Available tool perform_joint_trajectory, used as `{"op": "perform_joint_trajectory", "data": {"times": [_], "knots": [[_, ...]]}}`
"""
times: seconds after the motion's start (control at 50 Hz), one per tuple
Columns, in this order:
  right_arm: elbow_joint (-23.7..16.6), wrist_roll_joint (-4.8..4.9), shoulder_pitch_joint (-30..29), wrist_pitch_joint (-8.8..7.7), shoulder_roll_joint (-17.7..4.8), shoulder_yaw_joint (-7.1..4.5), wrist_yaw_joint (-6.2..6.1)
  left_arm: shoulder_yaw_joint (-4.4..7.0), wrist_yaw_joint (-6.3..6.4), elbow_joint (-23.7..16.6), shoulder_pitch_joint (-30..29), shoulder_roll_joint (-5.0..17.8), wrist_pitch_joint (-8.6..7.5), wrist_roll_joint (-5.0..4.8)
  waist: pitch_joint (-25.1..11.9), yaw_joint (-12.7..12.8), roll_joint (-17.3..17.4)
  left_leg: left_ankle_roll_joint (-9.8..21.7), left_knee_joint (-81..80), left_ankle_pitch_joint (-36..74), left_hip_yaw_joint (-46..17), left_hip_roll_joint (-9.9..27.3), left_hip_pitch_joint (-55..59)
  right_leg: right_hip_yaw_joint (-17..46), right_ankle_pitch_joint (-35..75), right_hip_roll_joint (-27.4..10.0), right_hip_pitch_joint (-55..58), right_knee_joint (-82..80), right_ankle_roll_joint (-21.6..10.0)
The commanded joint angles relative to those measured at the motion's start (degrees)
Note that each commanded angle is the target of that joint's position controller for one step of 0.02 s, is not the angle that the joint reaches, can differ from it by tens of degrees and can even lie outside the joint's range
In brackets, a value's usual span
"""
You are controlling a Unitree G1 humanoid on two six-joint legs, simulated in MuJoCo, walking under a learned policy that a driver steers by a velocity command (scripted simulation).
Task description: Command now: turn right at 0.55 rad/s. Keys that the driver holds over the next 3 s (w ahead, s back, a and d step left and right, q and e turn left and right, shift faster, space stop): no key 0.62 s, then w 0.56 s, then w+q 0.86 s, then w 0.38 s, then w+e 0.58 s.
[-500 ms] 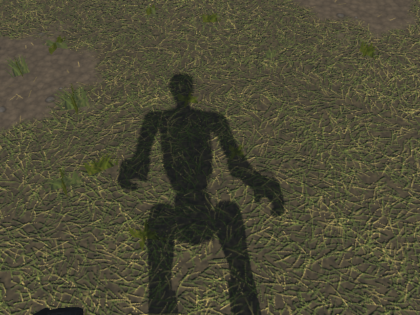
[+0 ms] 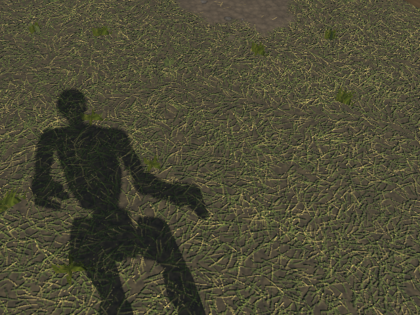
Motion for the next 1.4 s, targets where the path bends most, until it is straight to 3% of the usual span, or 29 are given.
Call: {"op": "perform_joint_trajectory", "data": {"times": [0.02, 0.14, 0.2, 0.24, 0.26, 0.28, 0.3, 0.32, 0.48, 0.54, 0.56, 0.62, 0.66, 0.72, 0.86, 0.9, 0.92, 0.94, 1.0, 1.06, 1.1, 1.18, 1.24, 1.26, 1.28, 1.3, 1.32, 1.34, 1.4], "knots": [[-5.6, 1.20, -5.5, -0.59, -7.0, -1.58, -1.30, 2.25, 0.22, -2.2, 2.3, 5.6, 0.23, 0.08, -2.9, 1.5, 9.1, 10.3, -12.0, 18.4, -11.9, 14.8, 7.0, -0.5, 2.6, -3.5, -6.1, 14.3, 2.4], [-3.8, 1.29, -1.3, 0.71, -9.8, -2.08, -1.15, -0.96, -0.48, -4.4, -2.7, -0.1, -0.17, 0.59, -6.0, -1.8, 13.9, 11.4, -10.7, 20.1, -5.8, 13.7, 10.7, -6.1, 0.5, -6.0, 4.7, -10.6, 3.1], [-2.8, 2.46, -0.3, 0.86, -10.7, -2.07, -0.58, -0.60, -0.97, -3.1, -0.3, 1.3, -0.25, 0.28, -5.9, -1.4, 14.8, 11.4, -8.9, 19.3, -6.8, 14.5, 9.4, -8.8, 6.3, -5.4, 12.8, -24.7, 1.6], [-1.4, 3.26, 1.7, 0.72, -8.8, -1.26, -0.30, -0.49, -1.19, -1.4, 2.9, 1.3, -0.37, 0.64, -5.1, 0.2, 12.7, 7.6, -6.1, 16.2, -5.4, 12.7, 5.1, -9.1, 17.5, -4.7, 22.7, -40.0, -1.3], [-1.0, 2.20, 3.6, 0.15, -7.0, -0.52, 0.14, -0.25, -0.84, -2.0, 3.7, 3.5, -0.41, 1.08, -7.1, -0.6, 7.6, 3.0, -2.2, 9.0, -3.3, 10.4, 0.1, -1.8, 25.7, -10.1, 30.3, -40.0, -3.2], [-2.1, -0.85, 4.8, -0.78, -3.4, 0.87, 1.13, 0.31, -0.05, -3.0, 3.7, 7.8, -0.21, 1.70, -9.2, -3.3, -8.2, -2.3, 8.1, -10.3, 2.6, 4.9, -8.5, 10.7, 44.2, -22.3, 36.1, -36.7, -8.1], [-3.5, 0.22, 0.1, -0.82, -4.9, 0.63, 0.51, -0.59, -0.64, -2.2, 2.4, 4.8, -0.92, 3.16, -8.4, -0.1, -12.8, -3.9, 10.1, -18.3, 0.0, 4.0, -7.6, 13.5, 35.7, -25.8, 25.3, -39.8, -15.8], [-3.2, 1.17, -1.8, -0.42, -7.9, -0.16, 0.08, -1.16, -1.06, -2.6, -0.1, 2.9, -1.86, 3.53, -5.2, 0.2, -9.1, -4.5, 13.2, -16.4, -1.0, 4.6, -6.5, 11.9, 28.7, -22.7, 22.7, -41.4, -15.6], [0.9, 1.13, 3.2, 0.44, -4.0, 0.71, 0.16, -2.73, -0.96, 0.9, -4.2, -0.8, -2.75, 1.59, -4.2, -2.2, -4.8, -5.0, -0.9, -0.1, 0.2, 3.1, 4.4, 3.7, 28.6, -15.3, 19.7, -37.0, -10.6], [1.3, 0.67, 3.5, 0.23, -10.2, -0.28, 0.25, -2.35, -1.24, 2.6, 1.2, -0.5, -3.00, 2.09, -1.9, 1.7, 4.6, -1.8, -3.1, 11.1, -1.8, 5.4, 7.4, 1.1, 13.8, -9.8, 16.4, -36.7, -5.2], [1.7, 1.10, 3.2, 0.03, -8.5, -0.23, 0.51, -2.35, -1.02, 2.8, -0.7, 0.2, -2.78, 2.12, -0.7, 0.0, 5.7, -0.6, -4.2, 3.7, -1.9, 4.6, 3.0, -0.9, 12.0, -8.4, 18.6, -35.5, -3.9], [2.4, 0.46, 2.2, -0.82, -5.7, 0.73, 0.38, -2.24, -0.33, 3.1, -2.6, -0.6, -2.11, 1.75, 0.1, -0.3, 6.2, -1.6, -6.1, 2.1, -2.0, 4.0, 1.6, -1.6, 14.6, -8.3, 19.5, -33.5, -3.8], [3.6, 1.00, 4.6, -0.96, -6.0, 0.60, -0.10, -1.74, -0.12, 4.2, -0.6, 0.1, -1.62, 1.48, -0.8, -0.2, 4.7, -0.8, -4.9, -10.9, -0.5, 2.4, 1.1, -2.8, 0.8, -6.9, 18.8, -33.0, -4.6], [2.7, 1.68, 5.1, -1.56, -6.4, 0.45, -0.95, -1.27, -0.26, 4.8, 1.3, 0.8, -2.59, 0.43, 4.6, 0.0, 1.8, 1.5, -2.9, -24.0, -1.3, 2.2, -3.6, 0.0, -15.7, -8.3, 12.1, -34.5, -7.1], [2.3, 2.97, 8.1, -5.89, -4.0, 0.72, 0.82, -1.23, -1.50, 5.8, 3.5, 1.5, -5.96, -0.31, 3.9, -1.4, -3.8, 5.1, 3.2, -15.4, -0.9, 1.0, -1.1, 10.3, -14.2, -14.2, 11.4, -38.0, -11.0], [4.0, 3.04, 14.8, -6.66, -6.4, 0.13, 1.26, -2.05, -1.64, 3.4, -1.2, -0.7, -6.82, -0.65, 4.3, -4.5, 3.1, 8.7, -4.9, -17.5, -9.8, 4.9, 8.9, 0.5, -4.7, -8.1, 2.0, -26.3, -7.3], [5.6, 3.04, 20.5, -6.79, -11.0, -1.22, 1.60, -2.34, -1.67, 1.5, -3.6, -2.0, -8.09, -0.77, 3.5, -5.4, 14.0, 12.9, -11.6, -13.8, -24.6, 12.7, 18.2, -7.5, 3.8, -3.3, -7.0, -11.9, -4.1], [5.9, 2.69, 23.9, -6.61, -12.7, -1.81, 1.86, -2.08, -1.61, 0.1, -6.4, 0.1, -9.13, -0.78, 4.4, -7.7, 17.6, 18.2, -16.3, -4.7, -37.8, 21.5, 25.0, -6.3, -4.3, -4.6, -18.6, -0.7, -3.2], [5.2, 1.76, 23.1, -5.46, -9.7, -0.81, 1.30, -2.38, -2.14, -0.1, -6.9, -0.3, -9.44, -0.84, 3.1, -5.9, 6.9, 16.1, -14.2, 8.1, -30.8, 21.1, 32.7, -4.2, -2.1, -10.5, -31.3, 11.2, -4.5], [3.9, 2.08, 16.0, -3.43, -6.2, 0.66, 0.59, -3.32, -3.80, -0.4, -7.5, -2.6, -8.84, -0.56, 5.5, -3.3, 7.7, 10.7, -20.0, 11.3, -15.3, 14.2, 19.3, -7.3, 8.7, -11.9, -18.3, -4.6, -3.0], [3.3, 2.55, 13.8, -3.18, -8.4, 0.14, 0.06, -4.06, -4.76, -0.4, -8.2, -4.3, -8.63, -0.12, 4.4, -2.7, 9.3, 8.3, -22.0, 10.5, -6.1, 9.0, 9.4, -10.2, 19.5, -9.0, -2.2, -16.6, -1.9], [4.1, 3.59, 14.9, -3.80, -12.0, -1.12, 0.17, -2.50, -4.41, -0.9, -7.7, 0.8, -7.91, -0.56, 3.4, -0.8, 10.4, 7.4, -20.7, 16.9, -6.1, 12.9, 12.7, -9.7, 23.8, -6.9, 7.2, -25.9, -3.3], [4.1, 2.77, 15.0, -3.45, -10.3, -0.53, 0.25, 0.54, -2.89, 3.2, 8.9, 5.8, -7.46, -0.20, -6.6, 8.5, 8.1, 3.6, 3.5, 31.9, -2.5, 8.9, 6.3, -9.3, 21.5, -6.3, 32.0, -27.0, -6.9], [2.4, 0.68, 16.4, -3.45, -4.7, 1.26, 0.33, 1.66, -1.83, 4.4, 18.1, 11.3, -6.95, 0.67, -15.4, 10.2, -4.6, 0.9, 25.5, 6.9, -0.4, 3.8, -5.5, 7.6, 16.0, -20.7, 46.5, -28.0, -10.1], [2.1, 3.35, 24.2, -4.43, -0.2, 2.23, 0.26, 1.10, -2.57, 4.3, 18.1, 12.9, -7.32, 2.06, -22.6, 5.4, -18.8, -0.3, 41.7, -19.1, -7.4, -3.8, -18.3, 37.4, -1.9, -30.8, 52.6, -42.5, -17.5], [2.2, 5.02, 18.7, -4.80, -7.0, 0.51, 0.33, 0.04, -2.83, 4.2, 14.4, 8.1, -7.82, 1.05, -13.8, 6.3, -10.4, 0.0, 47.8, -15.1, -9.9, -0.7, -24.2, 36.1, -11.3, -29.4, 45.4, -47.3, -15.2], [0.4, 5.21, 13.1, -4.74, -9.1, -0.19, 0.40, -0.76, -2.77, 4.5, 10.5, 5.6, -8.11, 0.33, -6.6, 5.2, -6.8, 0.9, 47.3, -9.3, -7.6, 2.2, -26.3, 26.5, -8.6, -28.4, 37.8, -47.1, -13.4], [0.3, 4.19, 10.8, -4.50, -8.7, -0.17, 0.05, -1.30, -2.89, 4.6, 6.6, 4.0, -8.43, 0.69, -3.8, 3.1, -2.0, 1.2, 45.0, -4.2, -6.9, 4.9, -23.4, 19.2, 0.3, -26.0, 30.4, -47.4, -12.3], [1.8, 3.78, 13.6, -2.51, -6.8, -0.68, 0.39, -1.60, -2.77, 6.0, 1.9, 0.8, -9.79, 1.85, -2.4, -1.1, -4.7, 0.9, 40.3, 1.9, -7.7, 7.9, -16.2, 5.3, 11.6, -21.1, 21.4, -51.0, -11.4]]}}
Next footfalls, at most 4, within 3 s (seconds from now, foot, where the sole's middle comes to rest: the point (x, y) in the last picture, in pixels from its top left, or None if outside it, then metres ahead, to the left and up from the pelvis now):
0.26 right None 0.01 -0.15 -0.77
0.52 left None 0.03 0.11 -0.77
1.24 right None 0.32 -0.20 -0.77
1.82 left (187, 274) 0.61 0.06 -0.77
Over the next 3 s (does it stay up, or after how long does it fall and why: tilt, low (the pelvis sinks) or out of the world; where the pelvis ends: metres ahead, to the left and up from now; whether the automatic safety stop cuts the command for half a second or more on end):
stays up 1.06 0.16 0.01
